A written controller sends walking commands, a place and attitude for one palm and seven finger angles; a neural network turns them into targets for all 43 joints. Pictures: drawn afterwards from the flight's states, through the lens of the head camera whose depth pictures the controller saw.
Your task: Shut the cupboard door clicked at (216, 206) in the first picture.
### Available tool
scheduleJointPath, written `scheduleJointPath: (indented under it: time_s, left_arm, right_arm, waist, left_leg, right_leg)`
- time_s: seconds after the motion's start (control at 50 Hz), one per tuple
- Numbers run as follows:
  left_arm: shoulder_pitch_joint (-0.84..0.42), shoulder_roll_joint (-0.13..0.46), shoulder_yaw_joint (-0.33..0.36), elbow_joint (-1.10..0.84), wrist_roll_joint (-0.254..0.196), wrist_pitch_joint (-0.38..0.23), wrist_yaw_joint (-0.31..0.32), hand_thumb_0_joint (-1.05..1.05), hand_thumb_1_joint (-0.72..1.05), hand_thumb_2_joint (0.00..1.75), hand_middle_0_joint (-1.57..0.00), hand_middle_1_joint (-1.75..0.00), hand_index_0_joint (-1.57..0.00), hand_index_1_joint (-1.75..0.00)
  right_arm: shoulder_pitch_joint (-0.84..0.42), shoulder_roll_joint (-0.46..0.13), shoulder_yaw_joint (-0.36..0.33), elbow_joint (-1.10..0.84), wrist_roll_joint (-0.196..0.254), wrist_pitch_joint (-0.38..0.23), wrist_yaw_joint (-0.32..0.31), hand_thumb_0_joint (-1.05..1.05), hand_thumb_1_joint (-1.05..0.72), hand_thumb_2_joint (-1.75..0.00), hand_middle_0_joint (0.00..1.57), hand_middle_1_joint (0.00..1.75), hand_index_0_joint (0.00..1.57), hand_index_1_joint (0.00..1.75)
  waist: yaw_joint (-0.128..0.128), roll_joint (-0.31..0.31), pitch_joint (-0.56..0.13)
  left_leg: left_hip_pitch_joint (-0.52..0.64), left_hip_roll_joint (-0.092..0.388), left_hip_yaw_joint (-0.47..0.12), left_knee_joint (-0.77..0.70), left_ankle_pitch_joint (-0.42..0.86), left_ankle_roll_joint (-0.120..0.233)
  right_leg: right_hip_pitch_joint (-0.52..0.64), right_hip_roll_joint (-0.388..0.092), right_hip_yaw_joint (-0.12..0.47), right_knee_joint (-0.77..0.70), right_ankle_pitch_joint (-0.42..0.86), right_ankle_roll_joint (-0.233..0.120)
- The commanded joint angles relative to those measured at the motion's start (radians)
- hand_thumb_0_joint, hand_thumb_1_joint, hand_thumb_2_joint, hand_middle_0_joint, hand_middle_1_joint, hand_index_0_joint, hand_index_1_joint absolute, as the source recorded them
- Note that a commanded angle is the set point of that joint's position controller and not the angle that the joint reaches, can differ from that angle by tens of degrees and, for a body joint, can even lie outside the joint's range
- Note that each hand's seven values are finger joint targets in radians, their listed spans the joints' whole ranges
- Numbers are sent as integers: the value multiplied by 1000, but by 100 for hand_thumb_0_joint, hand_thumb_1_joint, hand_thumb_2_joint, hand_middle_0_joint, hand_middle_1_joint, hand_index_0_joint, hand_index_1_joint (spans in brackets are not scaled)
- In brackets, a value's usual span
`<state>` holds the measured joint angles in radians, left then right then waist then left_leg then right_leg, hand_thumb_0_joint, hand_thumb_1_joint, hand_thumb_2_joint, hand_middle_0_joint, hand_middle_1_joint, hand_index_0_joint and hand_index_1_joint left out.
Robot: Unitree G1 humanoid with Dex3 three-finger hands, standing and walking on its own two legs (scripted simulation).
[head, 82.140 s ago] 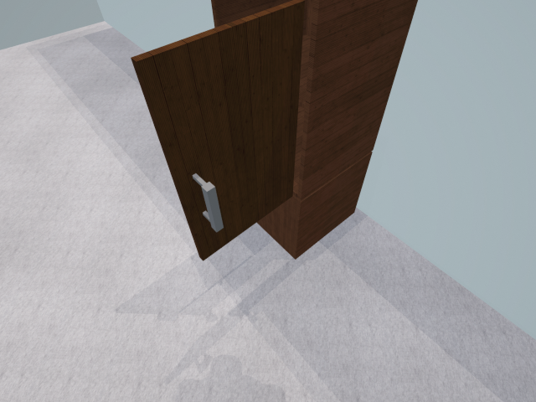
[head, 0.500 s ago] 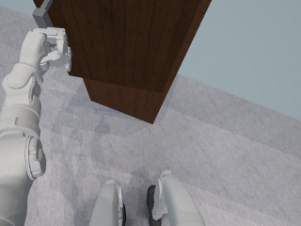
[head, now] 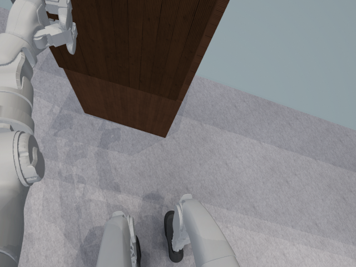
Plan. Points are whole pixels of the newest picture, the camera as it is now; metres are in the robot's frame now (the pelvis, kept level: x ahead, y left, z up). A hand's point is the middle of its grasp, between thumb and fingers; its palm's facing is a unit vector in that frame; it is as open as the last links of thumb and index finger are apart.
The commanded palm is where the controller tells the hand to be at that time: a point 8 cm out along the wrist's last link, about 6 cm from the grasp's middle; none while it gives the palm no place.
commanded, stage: push the door shut along its arc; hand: left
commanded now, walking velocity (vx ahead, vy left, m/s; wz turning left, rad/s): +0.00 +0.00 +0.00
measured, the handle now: (33, 4) +0.64 +0.21 +0.06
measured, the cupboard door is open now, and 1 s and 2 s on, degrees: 2 0 0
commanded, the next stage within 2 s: pull the fist back off the door in 0.22 s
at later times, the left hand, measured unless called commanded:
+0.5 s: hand (84, 16) +0.61 +0.12 +0.07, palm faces -0.01 -1.00 +0.02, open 2.8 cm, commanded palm +0.59 +0.13 +0.06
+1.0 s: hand (88, 45) +0.55 +0.12 +0.06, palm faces -0.04 -1.00 -0.03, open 3.1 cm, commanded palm +0.52 +0.15 +0.06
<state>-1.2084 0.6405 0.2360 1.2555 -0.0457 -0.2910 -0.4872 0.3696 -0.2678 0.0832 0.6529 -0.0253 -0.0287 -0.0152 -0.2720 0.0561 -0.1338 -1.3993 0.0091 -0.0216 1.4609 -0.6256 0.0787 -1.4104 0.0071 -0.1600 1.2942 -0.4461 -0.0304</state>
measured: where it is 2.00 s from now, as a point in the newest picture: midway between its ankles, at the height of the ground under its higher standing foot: (154, 257)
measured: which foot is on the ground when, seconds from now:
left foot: down 0.00-1.00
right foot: down 0.00-1.00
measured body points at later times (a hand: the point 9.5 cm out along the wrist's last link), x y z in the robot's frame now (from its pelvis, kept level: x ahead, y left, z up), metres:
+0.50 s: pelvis +0.00 -0.02 -0.01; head +0.21 +0.02 +0.39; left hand +0.60 +0.18 +0.07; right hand -0.03 -0.26 -0.10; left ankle +0.01 +0.07 -0.58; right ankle +0.08 -0.11 -0.58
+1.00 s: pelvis +0.01 -0.02 +0.02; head +0.19 -0.01 +0.43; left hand +0.55 +0.17 +0.06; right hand +0.00 -0.28 -0.09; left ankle +0.01 +0.07 -0.58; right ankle +0.08 -0.11 -0.58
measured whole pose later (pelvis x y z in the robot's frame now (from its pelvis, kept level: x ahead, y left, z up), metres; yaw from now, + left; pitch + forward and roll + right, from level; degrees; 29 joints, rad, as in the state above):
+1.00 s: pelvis +0.01 -0.02 +0.02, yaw +1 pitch +30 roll -3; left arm -0.98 0.45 0.34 1.16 -0.05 -0.44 -0.15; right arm 0.40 -0.27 0.04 0.61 -0.04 0.02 0.06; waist -0.22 0.05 -0.13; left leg -1.28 0.02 0.01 1.35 -0.60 0.05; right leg -1.33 0.02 -0.12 1.24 -0.44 -0.06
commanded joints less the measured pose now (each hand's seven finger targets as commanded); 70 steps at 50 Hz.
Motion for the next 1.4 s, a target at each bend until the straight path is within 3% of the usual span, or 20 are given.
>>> scheduleJointPath:
  time_s: [0.0, 0.04, 0.12, 0.3, 0.32, 0.38, 0.44, 0.48, 0.58, 0.6, 0.72, 0.76, 0.84, 0.96, 1.1, 1.16, 1.28, 1.3, 1.36, 1.38]
  left_arm:
    - [-597, 119, 14, -162, -13, -29, 4, 0, 90, 90, -130, -150, -130, -150]
    - [-601, 202, 69, -158, -1, -28, 14, 0, 90, 90, -130, -150, -130, -150]
    - [-559, 212, 70, -156, 25, -25, 18, 0, 90, 90, -130, -150, -130, -150]
    - [-675, 192, 24, -150, 35, 26, -14, 0, 90, 90, -130, -150, -130, -150]
    - [-662, 228, 245, -180, -57, 32, 168, 0, 90, 90, -130, -150, -130, -150]
    - [-600, 83, 194, -194, -29, -9, 377, 0, 90, 90, -130, -150, -130, -150]
    - [-599, 85, 124, -256, 89, -103, 452, 0, 90, 90, -130, -150, -130, -150]
    - [-598, 87, 78, -238, 135, -128, 438, 0, 90, 90, -130, -150, -130, -150]
    - [-549, 125, 127, -207, 65, -127, 377, 0, 90, 90, -130, -150, -130, -150]
    - [-521, 155, 162, -201, 59, -131, 379, 0, 90, 90, -130, -150, -130, -150]
    - [-354, 141, 173, -175, 53, -178, 381, 0, 90, 90, -130, -150, -130, -150]
    - [-291, 101, 159, -197, 40, -190, 364, 0, 90, 90, -130, -150, -130, -150]
    - [-226, 40, 136, -226, 7, -193, 337, 0, 90, 90, -130, -150, -130, -150]
    - [-229, -30, 96, -350, -26, -248, 339, 0, 90, 90, -130, -150, -130, -150]
    - [-95, -93, 61, -334, -30, -277, 342, 0, 90, 90, -130, -150, -130, -150]
    - [-142, -74, 73, -327, -32, -288, 351, 0, 90, 90, -130, -150, -130, -150]
    - [-133, -136, 29, -306, -33, -308, 347, 0, 90, 90, -130, -150, -130, -150]
    - [-113, -122, 45, -291, -37, -303, 347, 0, 90, 90, -130, -150, -130, -150]
    - [19, -93, 71, -467, -54, -297, 334, 0, 90, 90, -130, -150, -130, -150]
    - [76, -111, 56, -511, -65, -281, 328, 0, 90, 90, -130, -150, -130, -150]
  right_arm:
    - [223, -240, -80, -12, -3, -9, -26, 0, -90, -90, 20, 30, 20, 30]
    - [232, -240, -72, -23, -8, -11, -25, 0, -90, -90, 20, 30, 20, 30]
    - [238, -233, -71, -40, -13, -8, -17, 0, -90, -90, 20, 30, 20, 30]
    - [262, -229, -75, -15, -9, -9, -23, 0, -90, -90, 20, 30, 20, 30]
    - [325, -216, -58, -57, -37, -13, -11, 0, -90, -90, 20, 30, 20, 30]
    - [316, -196, -71, -61, -57, -6, 39, 0, -90, -90, 20, 30, 20, 30]
    - [323, -195, -87, -48, -66, 5, 80, 0, -90, -90, 20, 30, 20, 30]
    - [322, -199, -92, -38, -59, 23, 90, 0, -90, -90, 20, 30, 20, 30]
    - [286, -200, -83, -56, -35, 36, 76, 0, -90, -90, 20, 30, 20, 30]
    - [284, -200, -82, -61, -35, 35, 72, 0, -90, -90, 20, 30, 20, 30]
    - [261, -189, -83, -84, -28, 32, 72, 0, -90, -90, 20, 30, 20, 30]
    - [254, -186, -90, -94, -24, 35, 72, 0, -90, -90, 20, 30, 20, 30]
    - [244, -184, -104, -92, -13, 41, 67, 0, -90, -90, 20, 30, 20, 30]
    - [211, -180, -121, -82, -9, 41, 61, 0, -90, -90, 20, 30, 20, 30]
    - [163, -170, -125, -90, -2, 54, 55, 0, -90, -90, 20, 30, 20, 30]
    - [150, -174, -125, -84, -3, 58, 47, 0, -90, -90, 20, 30, 20, 30]
    - [131, -173, -129, -84, -6, 60, 47, 0, -90, -90, 20, 30, 20, 30]
    - [129, -176, -128, -87, -5, 63, 47, 0, -90, -90, 20, 30, 20, 30]
    - [113, -173, -134, -140, 9, 74, 51, 0, -90, -90, 20, 30, 20, 30]
    - [104, -167, -136, -152, 19, 78, 53, 0, -90, -90, 20, 30, 20, 30]
  waist:
    - [-93, 249, -544]
    - [-80, 257, -561]
    - [-69, 274, -607]
    - [-120, 243, -596]
    - [-69, 252, -594]
    - [-71, 209, -586]
    - [-68, 262, -664]
    - [-73, 289, -659]
    - [-54, 235, -634]
    - [-43, 205, -623]
    - [-11, 121, -560]
    - [9, 127, -602]
    - [10, 73, -581]
    - [28, 131, -625]
    - [56, 91, -561]
    - [39, 60, -533]
    - [41, 90, -534]
    - [46, 73, -528]
    - [131, 148, -711]
    - [140, 135, -707]
  left_leg:
    - [562, 34, -191, -194, 470, -70]
    - [524, 27, -173, -183, 483, -65]
    - [529, 29, -159, -161, 566, -66]
    - [441, 23, -124, -131, 485, -34]
    - [399, 37, -131, -152, 493, -40]
    - [389, 40, -128, -165, 482, -52]
    - [438, 33, -116, -161, 503, -57]
    - [468, 30, -124, -182, 478, -61]
    - [400, 16, -103, -223, 382, -47]
    - [369, 14, -94, -224, 367, -42]
    - [254, 8, -52, -231, 326, -34]
    - [287, 4, -47, -238, 367, -37]
    - [292, 1, -37, -248, 362, -34]
    - [432, -3, -52, -265, 410, -47]
    - [439, -12, -45, -289, 416, -52]
    - [423, -10, -48, -284, 393, -49]
    - [493, -7, -73, -289, 435, -63]
    - [477, -9, -68, -290, 431, -62]
    - [636, -4, -70, -336, 578, -81]
    - [667, -2, -66, -355, 611, -85]
  right_leg:
    - [117, 38, 77, -98, 160, -16]
    - [150, 41, 78, -84, 168, -23]
    - [183, 42, 82, -72, 214, -20]
    - [217, 50, 98, -90, 225, -14]
    - [239, 44, 99, -94, 234, -13]
    - [260, 40, 104, -102, 224, -5]
    - [294, 33, 117, -99, 243, -7]
    - [300, 32, 119, -117, 226, -7]
    - [407, 35, 137, -157, 200, -4]
    - [436, 36, 145, -162, 196, -2]
    - [538, 28, 183, -177, 214, -3]
    - [565, 26, 179, -167, 269, -4]
    - [584, 24, 181, -180, 290, 2]
    - [535, 19, 164, -176, 298, 4]
    - [558, 15, 159, -184, 306, 1]
    - [543, 14, 161, -183, 288, 5]
    - [480, 13, 144, -169, 279, 0]
    - [494, 14, 147, -172, 280, 0]
    - [598, 12, 144, -174, 361, -5]
    - [628, 15, 141, -197, 380, -3]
